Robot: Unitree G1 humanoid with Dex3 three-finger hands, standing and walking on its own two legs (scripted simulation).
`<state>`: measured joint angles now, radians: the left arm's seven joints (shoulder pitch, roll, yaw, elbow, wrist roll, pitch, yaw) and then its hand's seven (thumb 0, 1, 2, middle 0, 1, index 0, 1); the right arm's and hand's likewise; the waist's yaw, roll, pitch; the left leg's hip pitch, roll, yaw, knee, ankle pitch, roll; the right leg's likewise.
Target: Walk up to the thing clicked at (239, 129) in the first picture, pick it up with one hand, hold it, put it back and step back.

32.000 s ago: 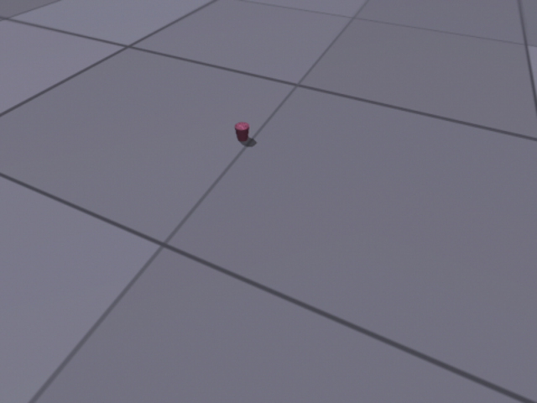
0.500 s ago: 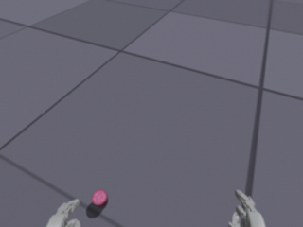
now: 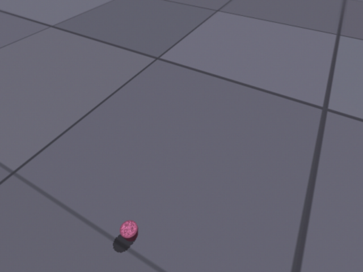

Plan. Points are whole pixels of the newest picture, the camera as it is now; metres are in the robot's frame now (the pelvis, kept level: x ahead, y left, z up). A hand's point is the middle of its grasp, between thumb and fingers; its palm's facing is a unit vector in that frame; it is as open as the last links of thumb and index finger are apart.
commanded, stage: stand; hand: left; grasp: from above
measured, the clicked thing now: (130, 232) +0.46 +0.28 -0.71
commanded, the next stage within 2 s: none
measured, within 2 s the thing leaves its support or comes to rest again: neither
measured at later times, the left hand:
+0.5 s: hand out of the picture +0.04 +0.24 -0.14, palm faces +0.04 -0.94 -0.35, open 7.4 cm
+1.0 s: hand out of the picture +0.07 +0.23 -0.13, palm faces +0.02 -0.94 -0.34, open 7.4 cm
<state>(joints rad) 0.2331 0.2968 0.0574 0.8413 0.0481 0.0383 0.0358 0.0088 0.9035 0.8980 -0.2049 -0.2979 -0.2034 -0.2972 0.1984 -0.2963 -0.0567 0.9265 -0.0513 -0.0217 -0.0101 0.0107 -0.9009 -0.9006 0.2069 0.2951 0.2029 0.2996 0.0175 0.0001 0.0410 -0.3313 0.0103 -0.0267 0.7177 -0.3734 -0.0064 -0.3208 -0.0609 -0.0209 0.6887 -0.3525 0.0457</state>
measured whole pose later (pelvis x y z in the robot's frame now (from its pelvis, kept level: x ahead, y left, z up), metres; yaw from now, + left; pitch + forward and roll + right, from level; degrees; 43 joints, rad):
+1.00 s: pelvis +0.01 -0.02 +0.03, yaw +0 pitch -3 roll +0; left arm 0.10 0.30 0.04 1.16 0.02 0.00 0.02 0.00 0.90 0.90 -0.21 -0.30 -0.20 -0.30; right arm 0.13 -0.32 -0.02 1.13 -0.02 0.00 -0.01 0.01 -0.90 -0.90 0.21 0.29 0.20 0.30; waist 0.00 0.02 0.07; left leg -0.10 0.03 -0.04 0.37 -0.20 -0.03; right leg -0.10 -0.04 -0.04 0.35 -0.19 0.03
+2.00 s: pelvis +0.01 -0.02 +0.03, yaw +0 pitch -3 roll +0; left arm 0.11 0.33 0.03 1.15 0.02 -0.01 0.00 0.00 0.90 0.90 -0.21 -0.30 -0.20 -0.30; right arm 0.13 -0.34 -0.01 1.14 -0.02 -0.01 0.00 0.01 -0.90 -0.90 0.21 0.29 0.20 0.30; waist 0.00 0.01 0.05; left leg -0.10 0.04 -0.03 0.34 -0.19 -0.04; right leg -0.10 -0.03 -0.04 0.34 -0.18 0.02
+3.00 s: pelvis -0.15 +0.00 +0.01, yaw -4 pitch -2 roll +1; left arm 0.15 0.33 0.07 0.85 0.03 0.04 0.01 0.01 0.90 0.90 -0.21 -0.30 -0.21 -0.30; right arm 0.15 -0.41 -0.05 0.89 0.01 0.05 -0.02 0.01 -0.90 -0.90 0.21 0.30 0.20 0.30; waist 0.00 0.03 0.17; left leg -0.47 -0.13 -0.15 1.16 -0.50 -0.01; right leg -0.30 0.01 0.03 0.62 -0.29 -0.03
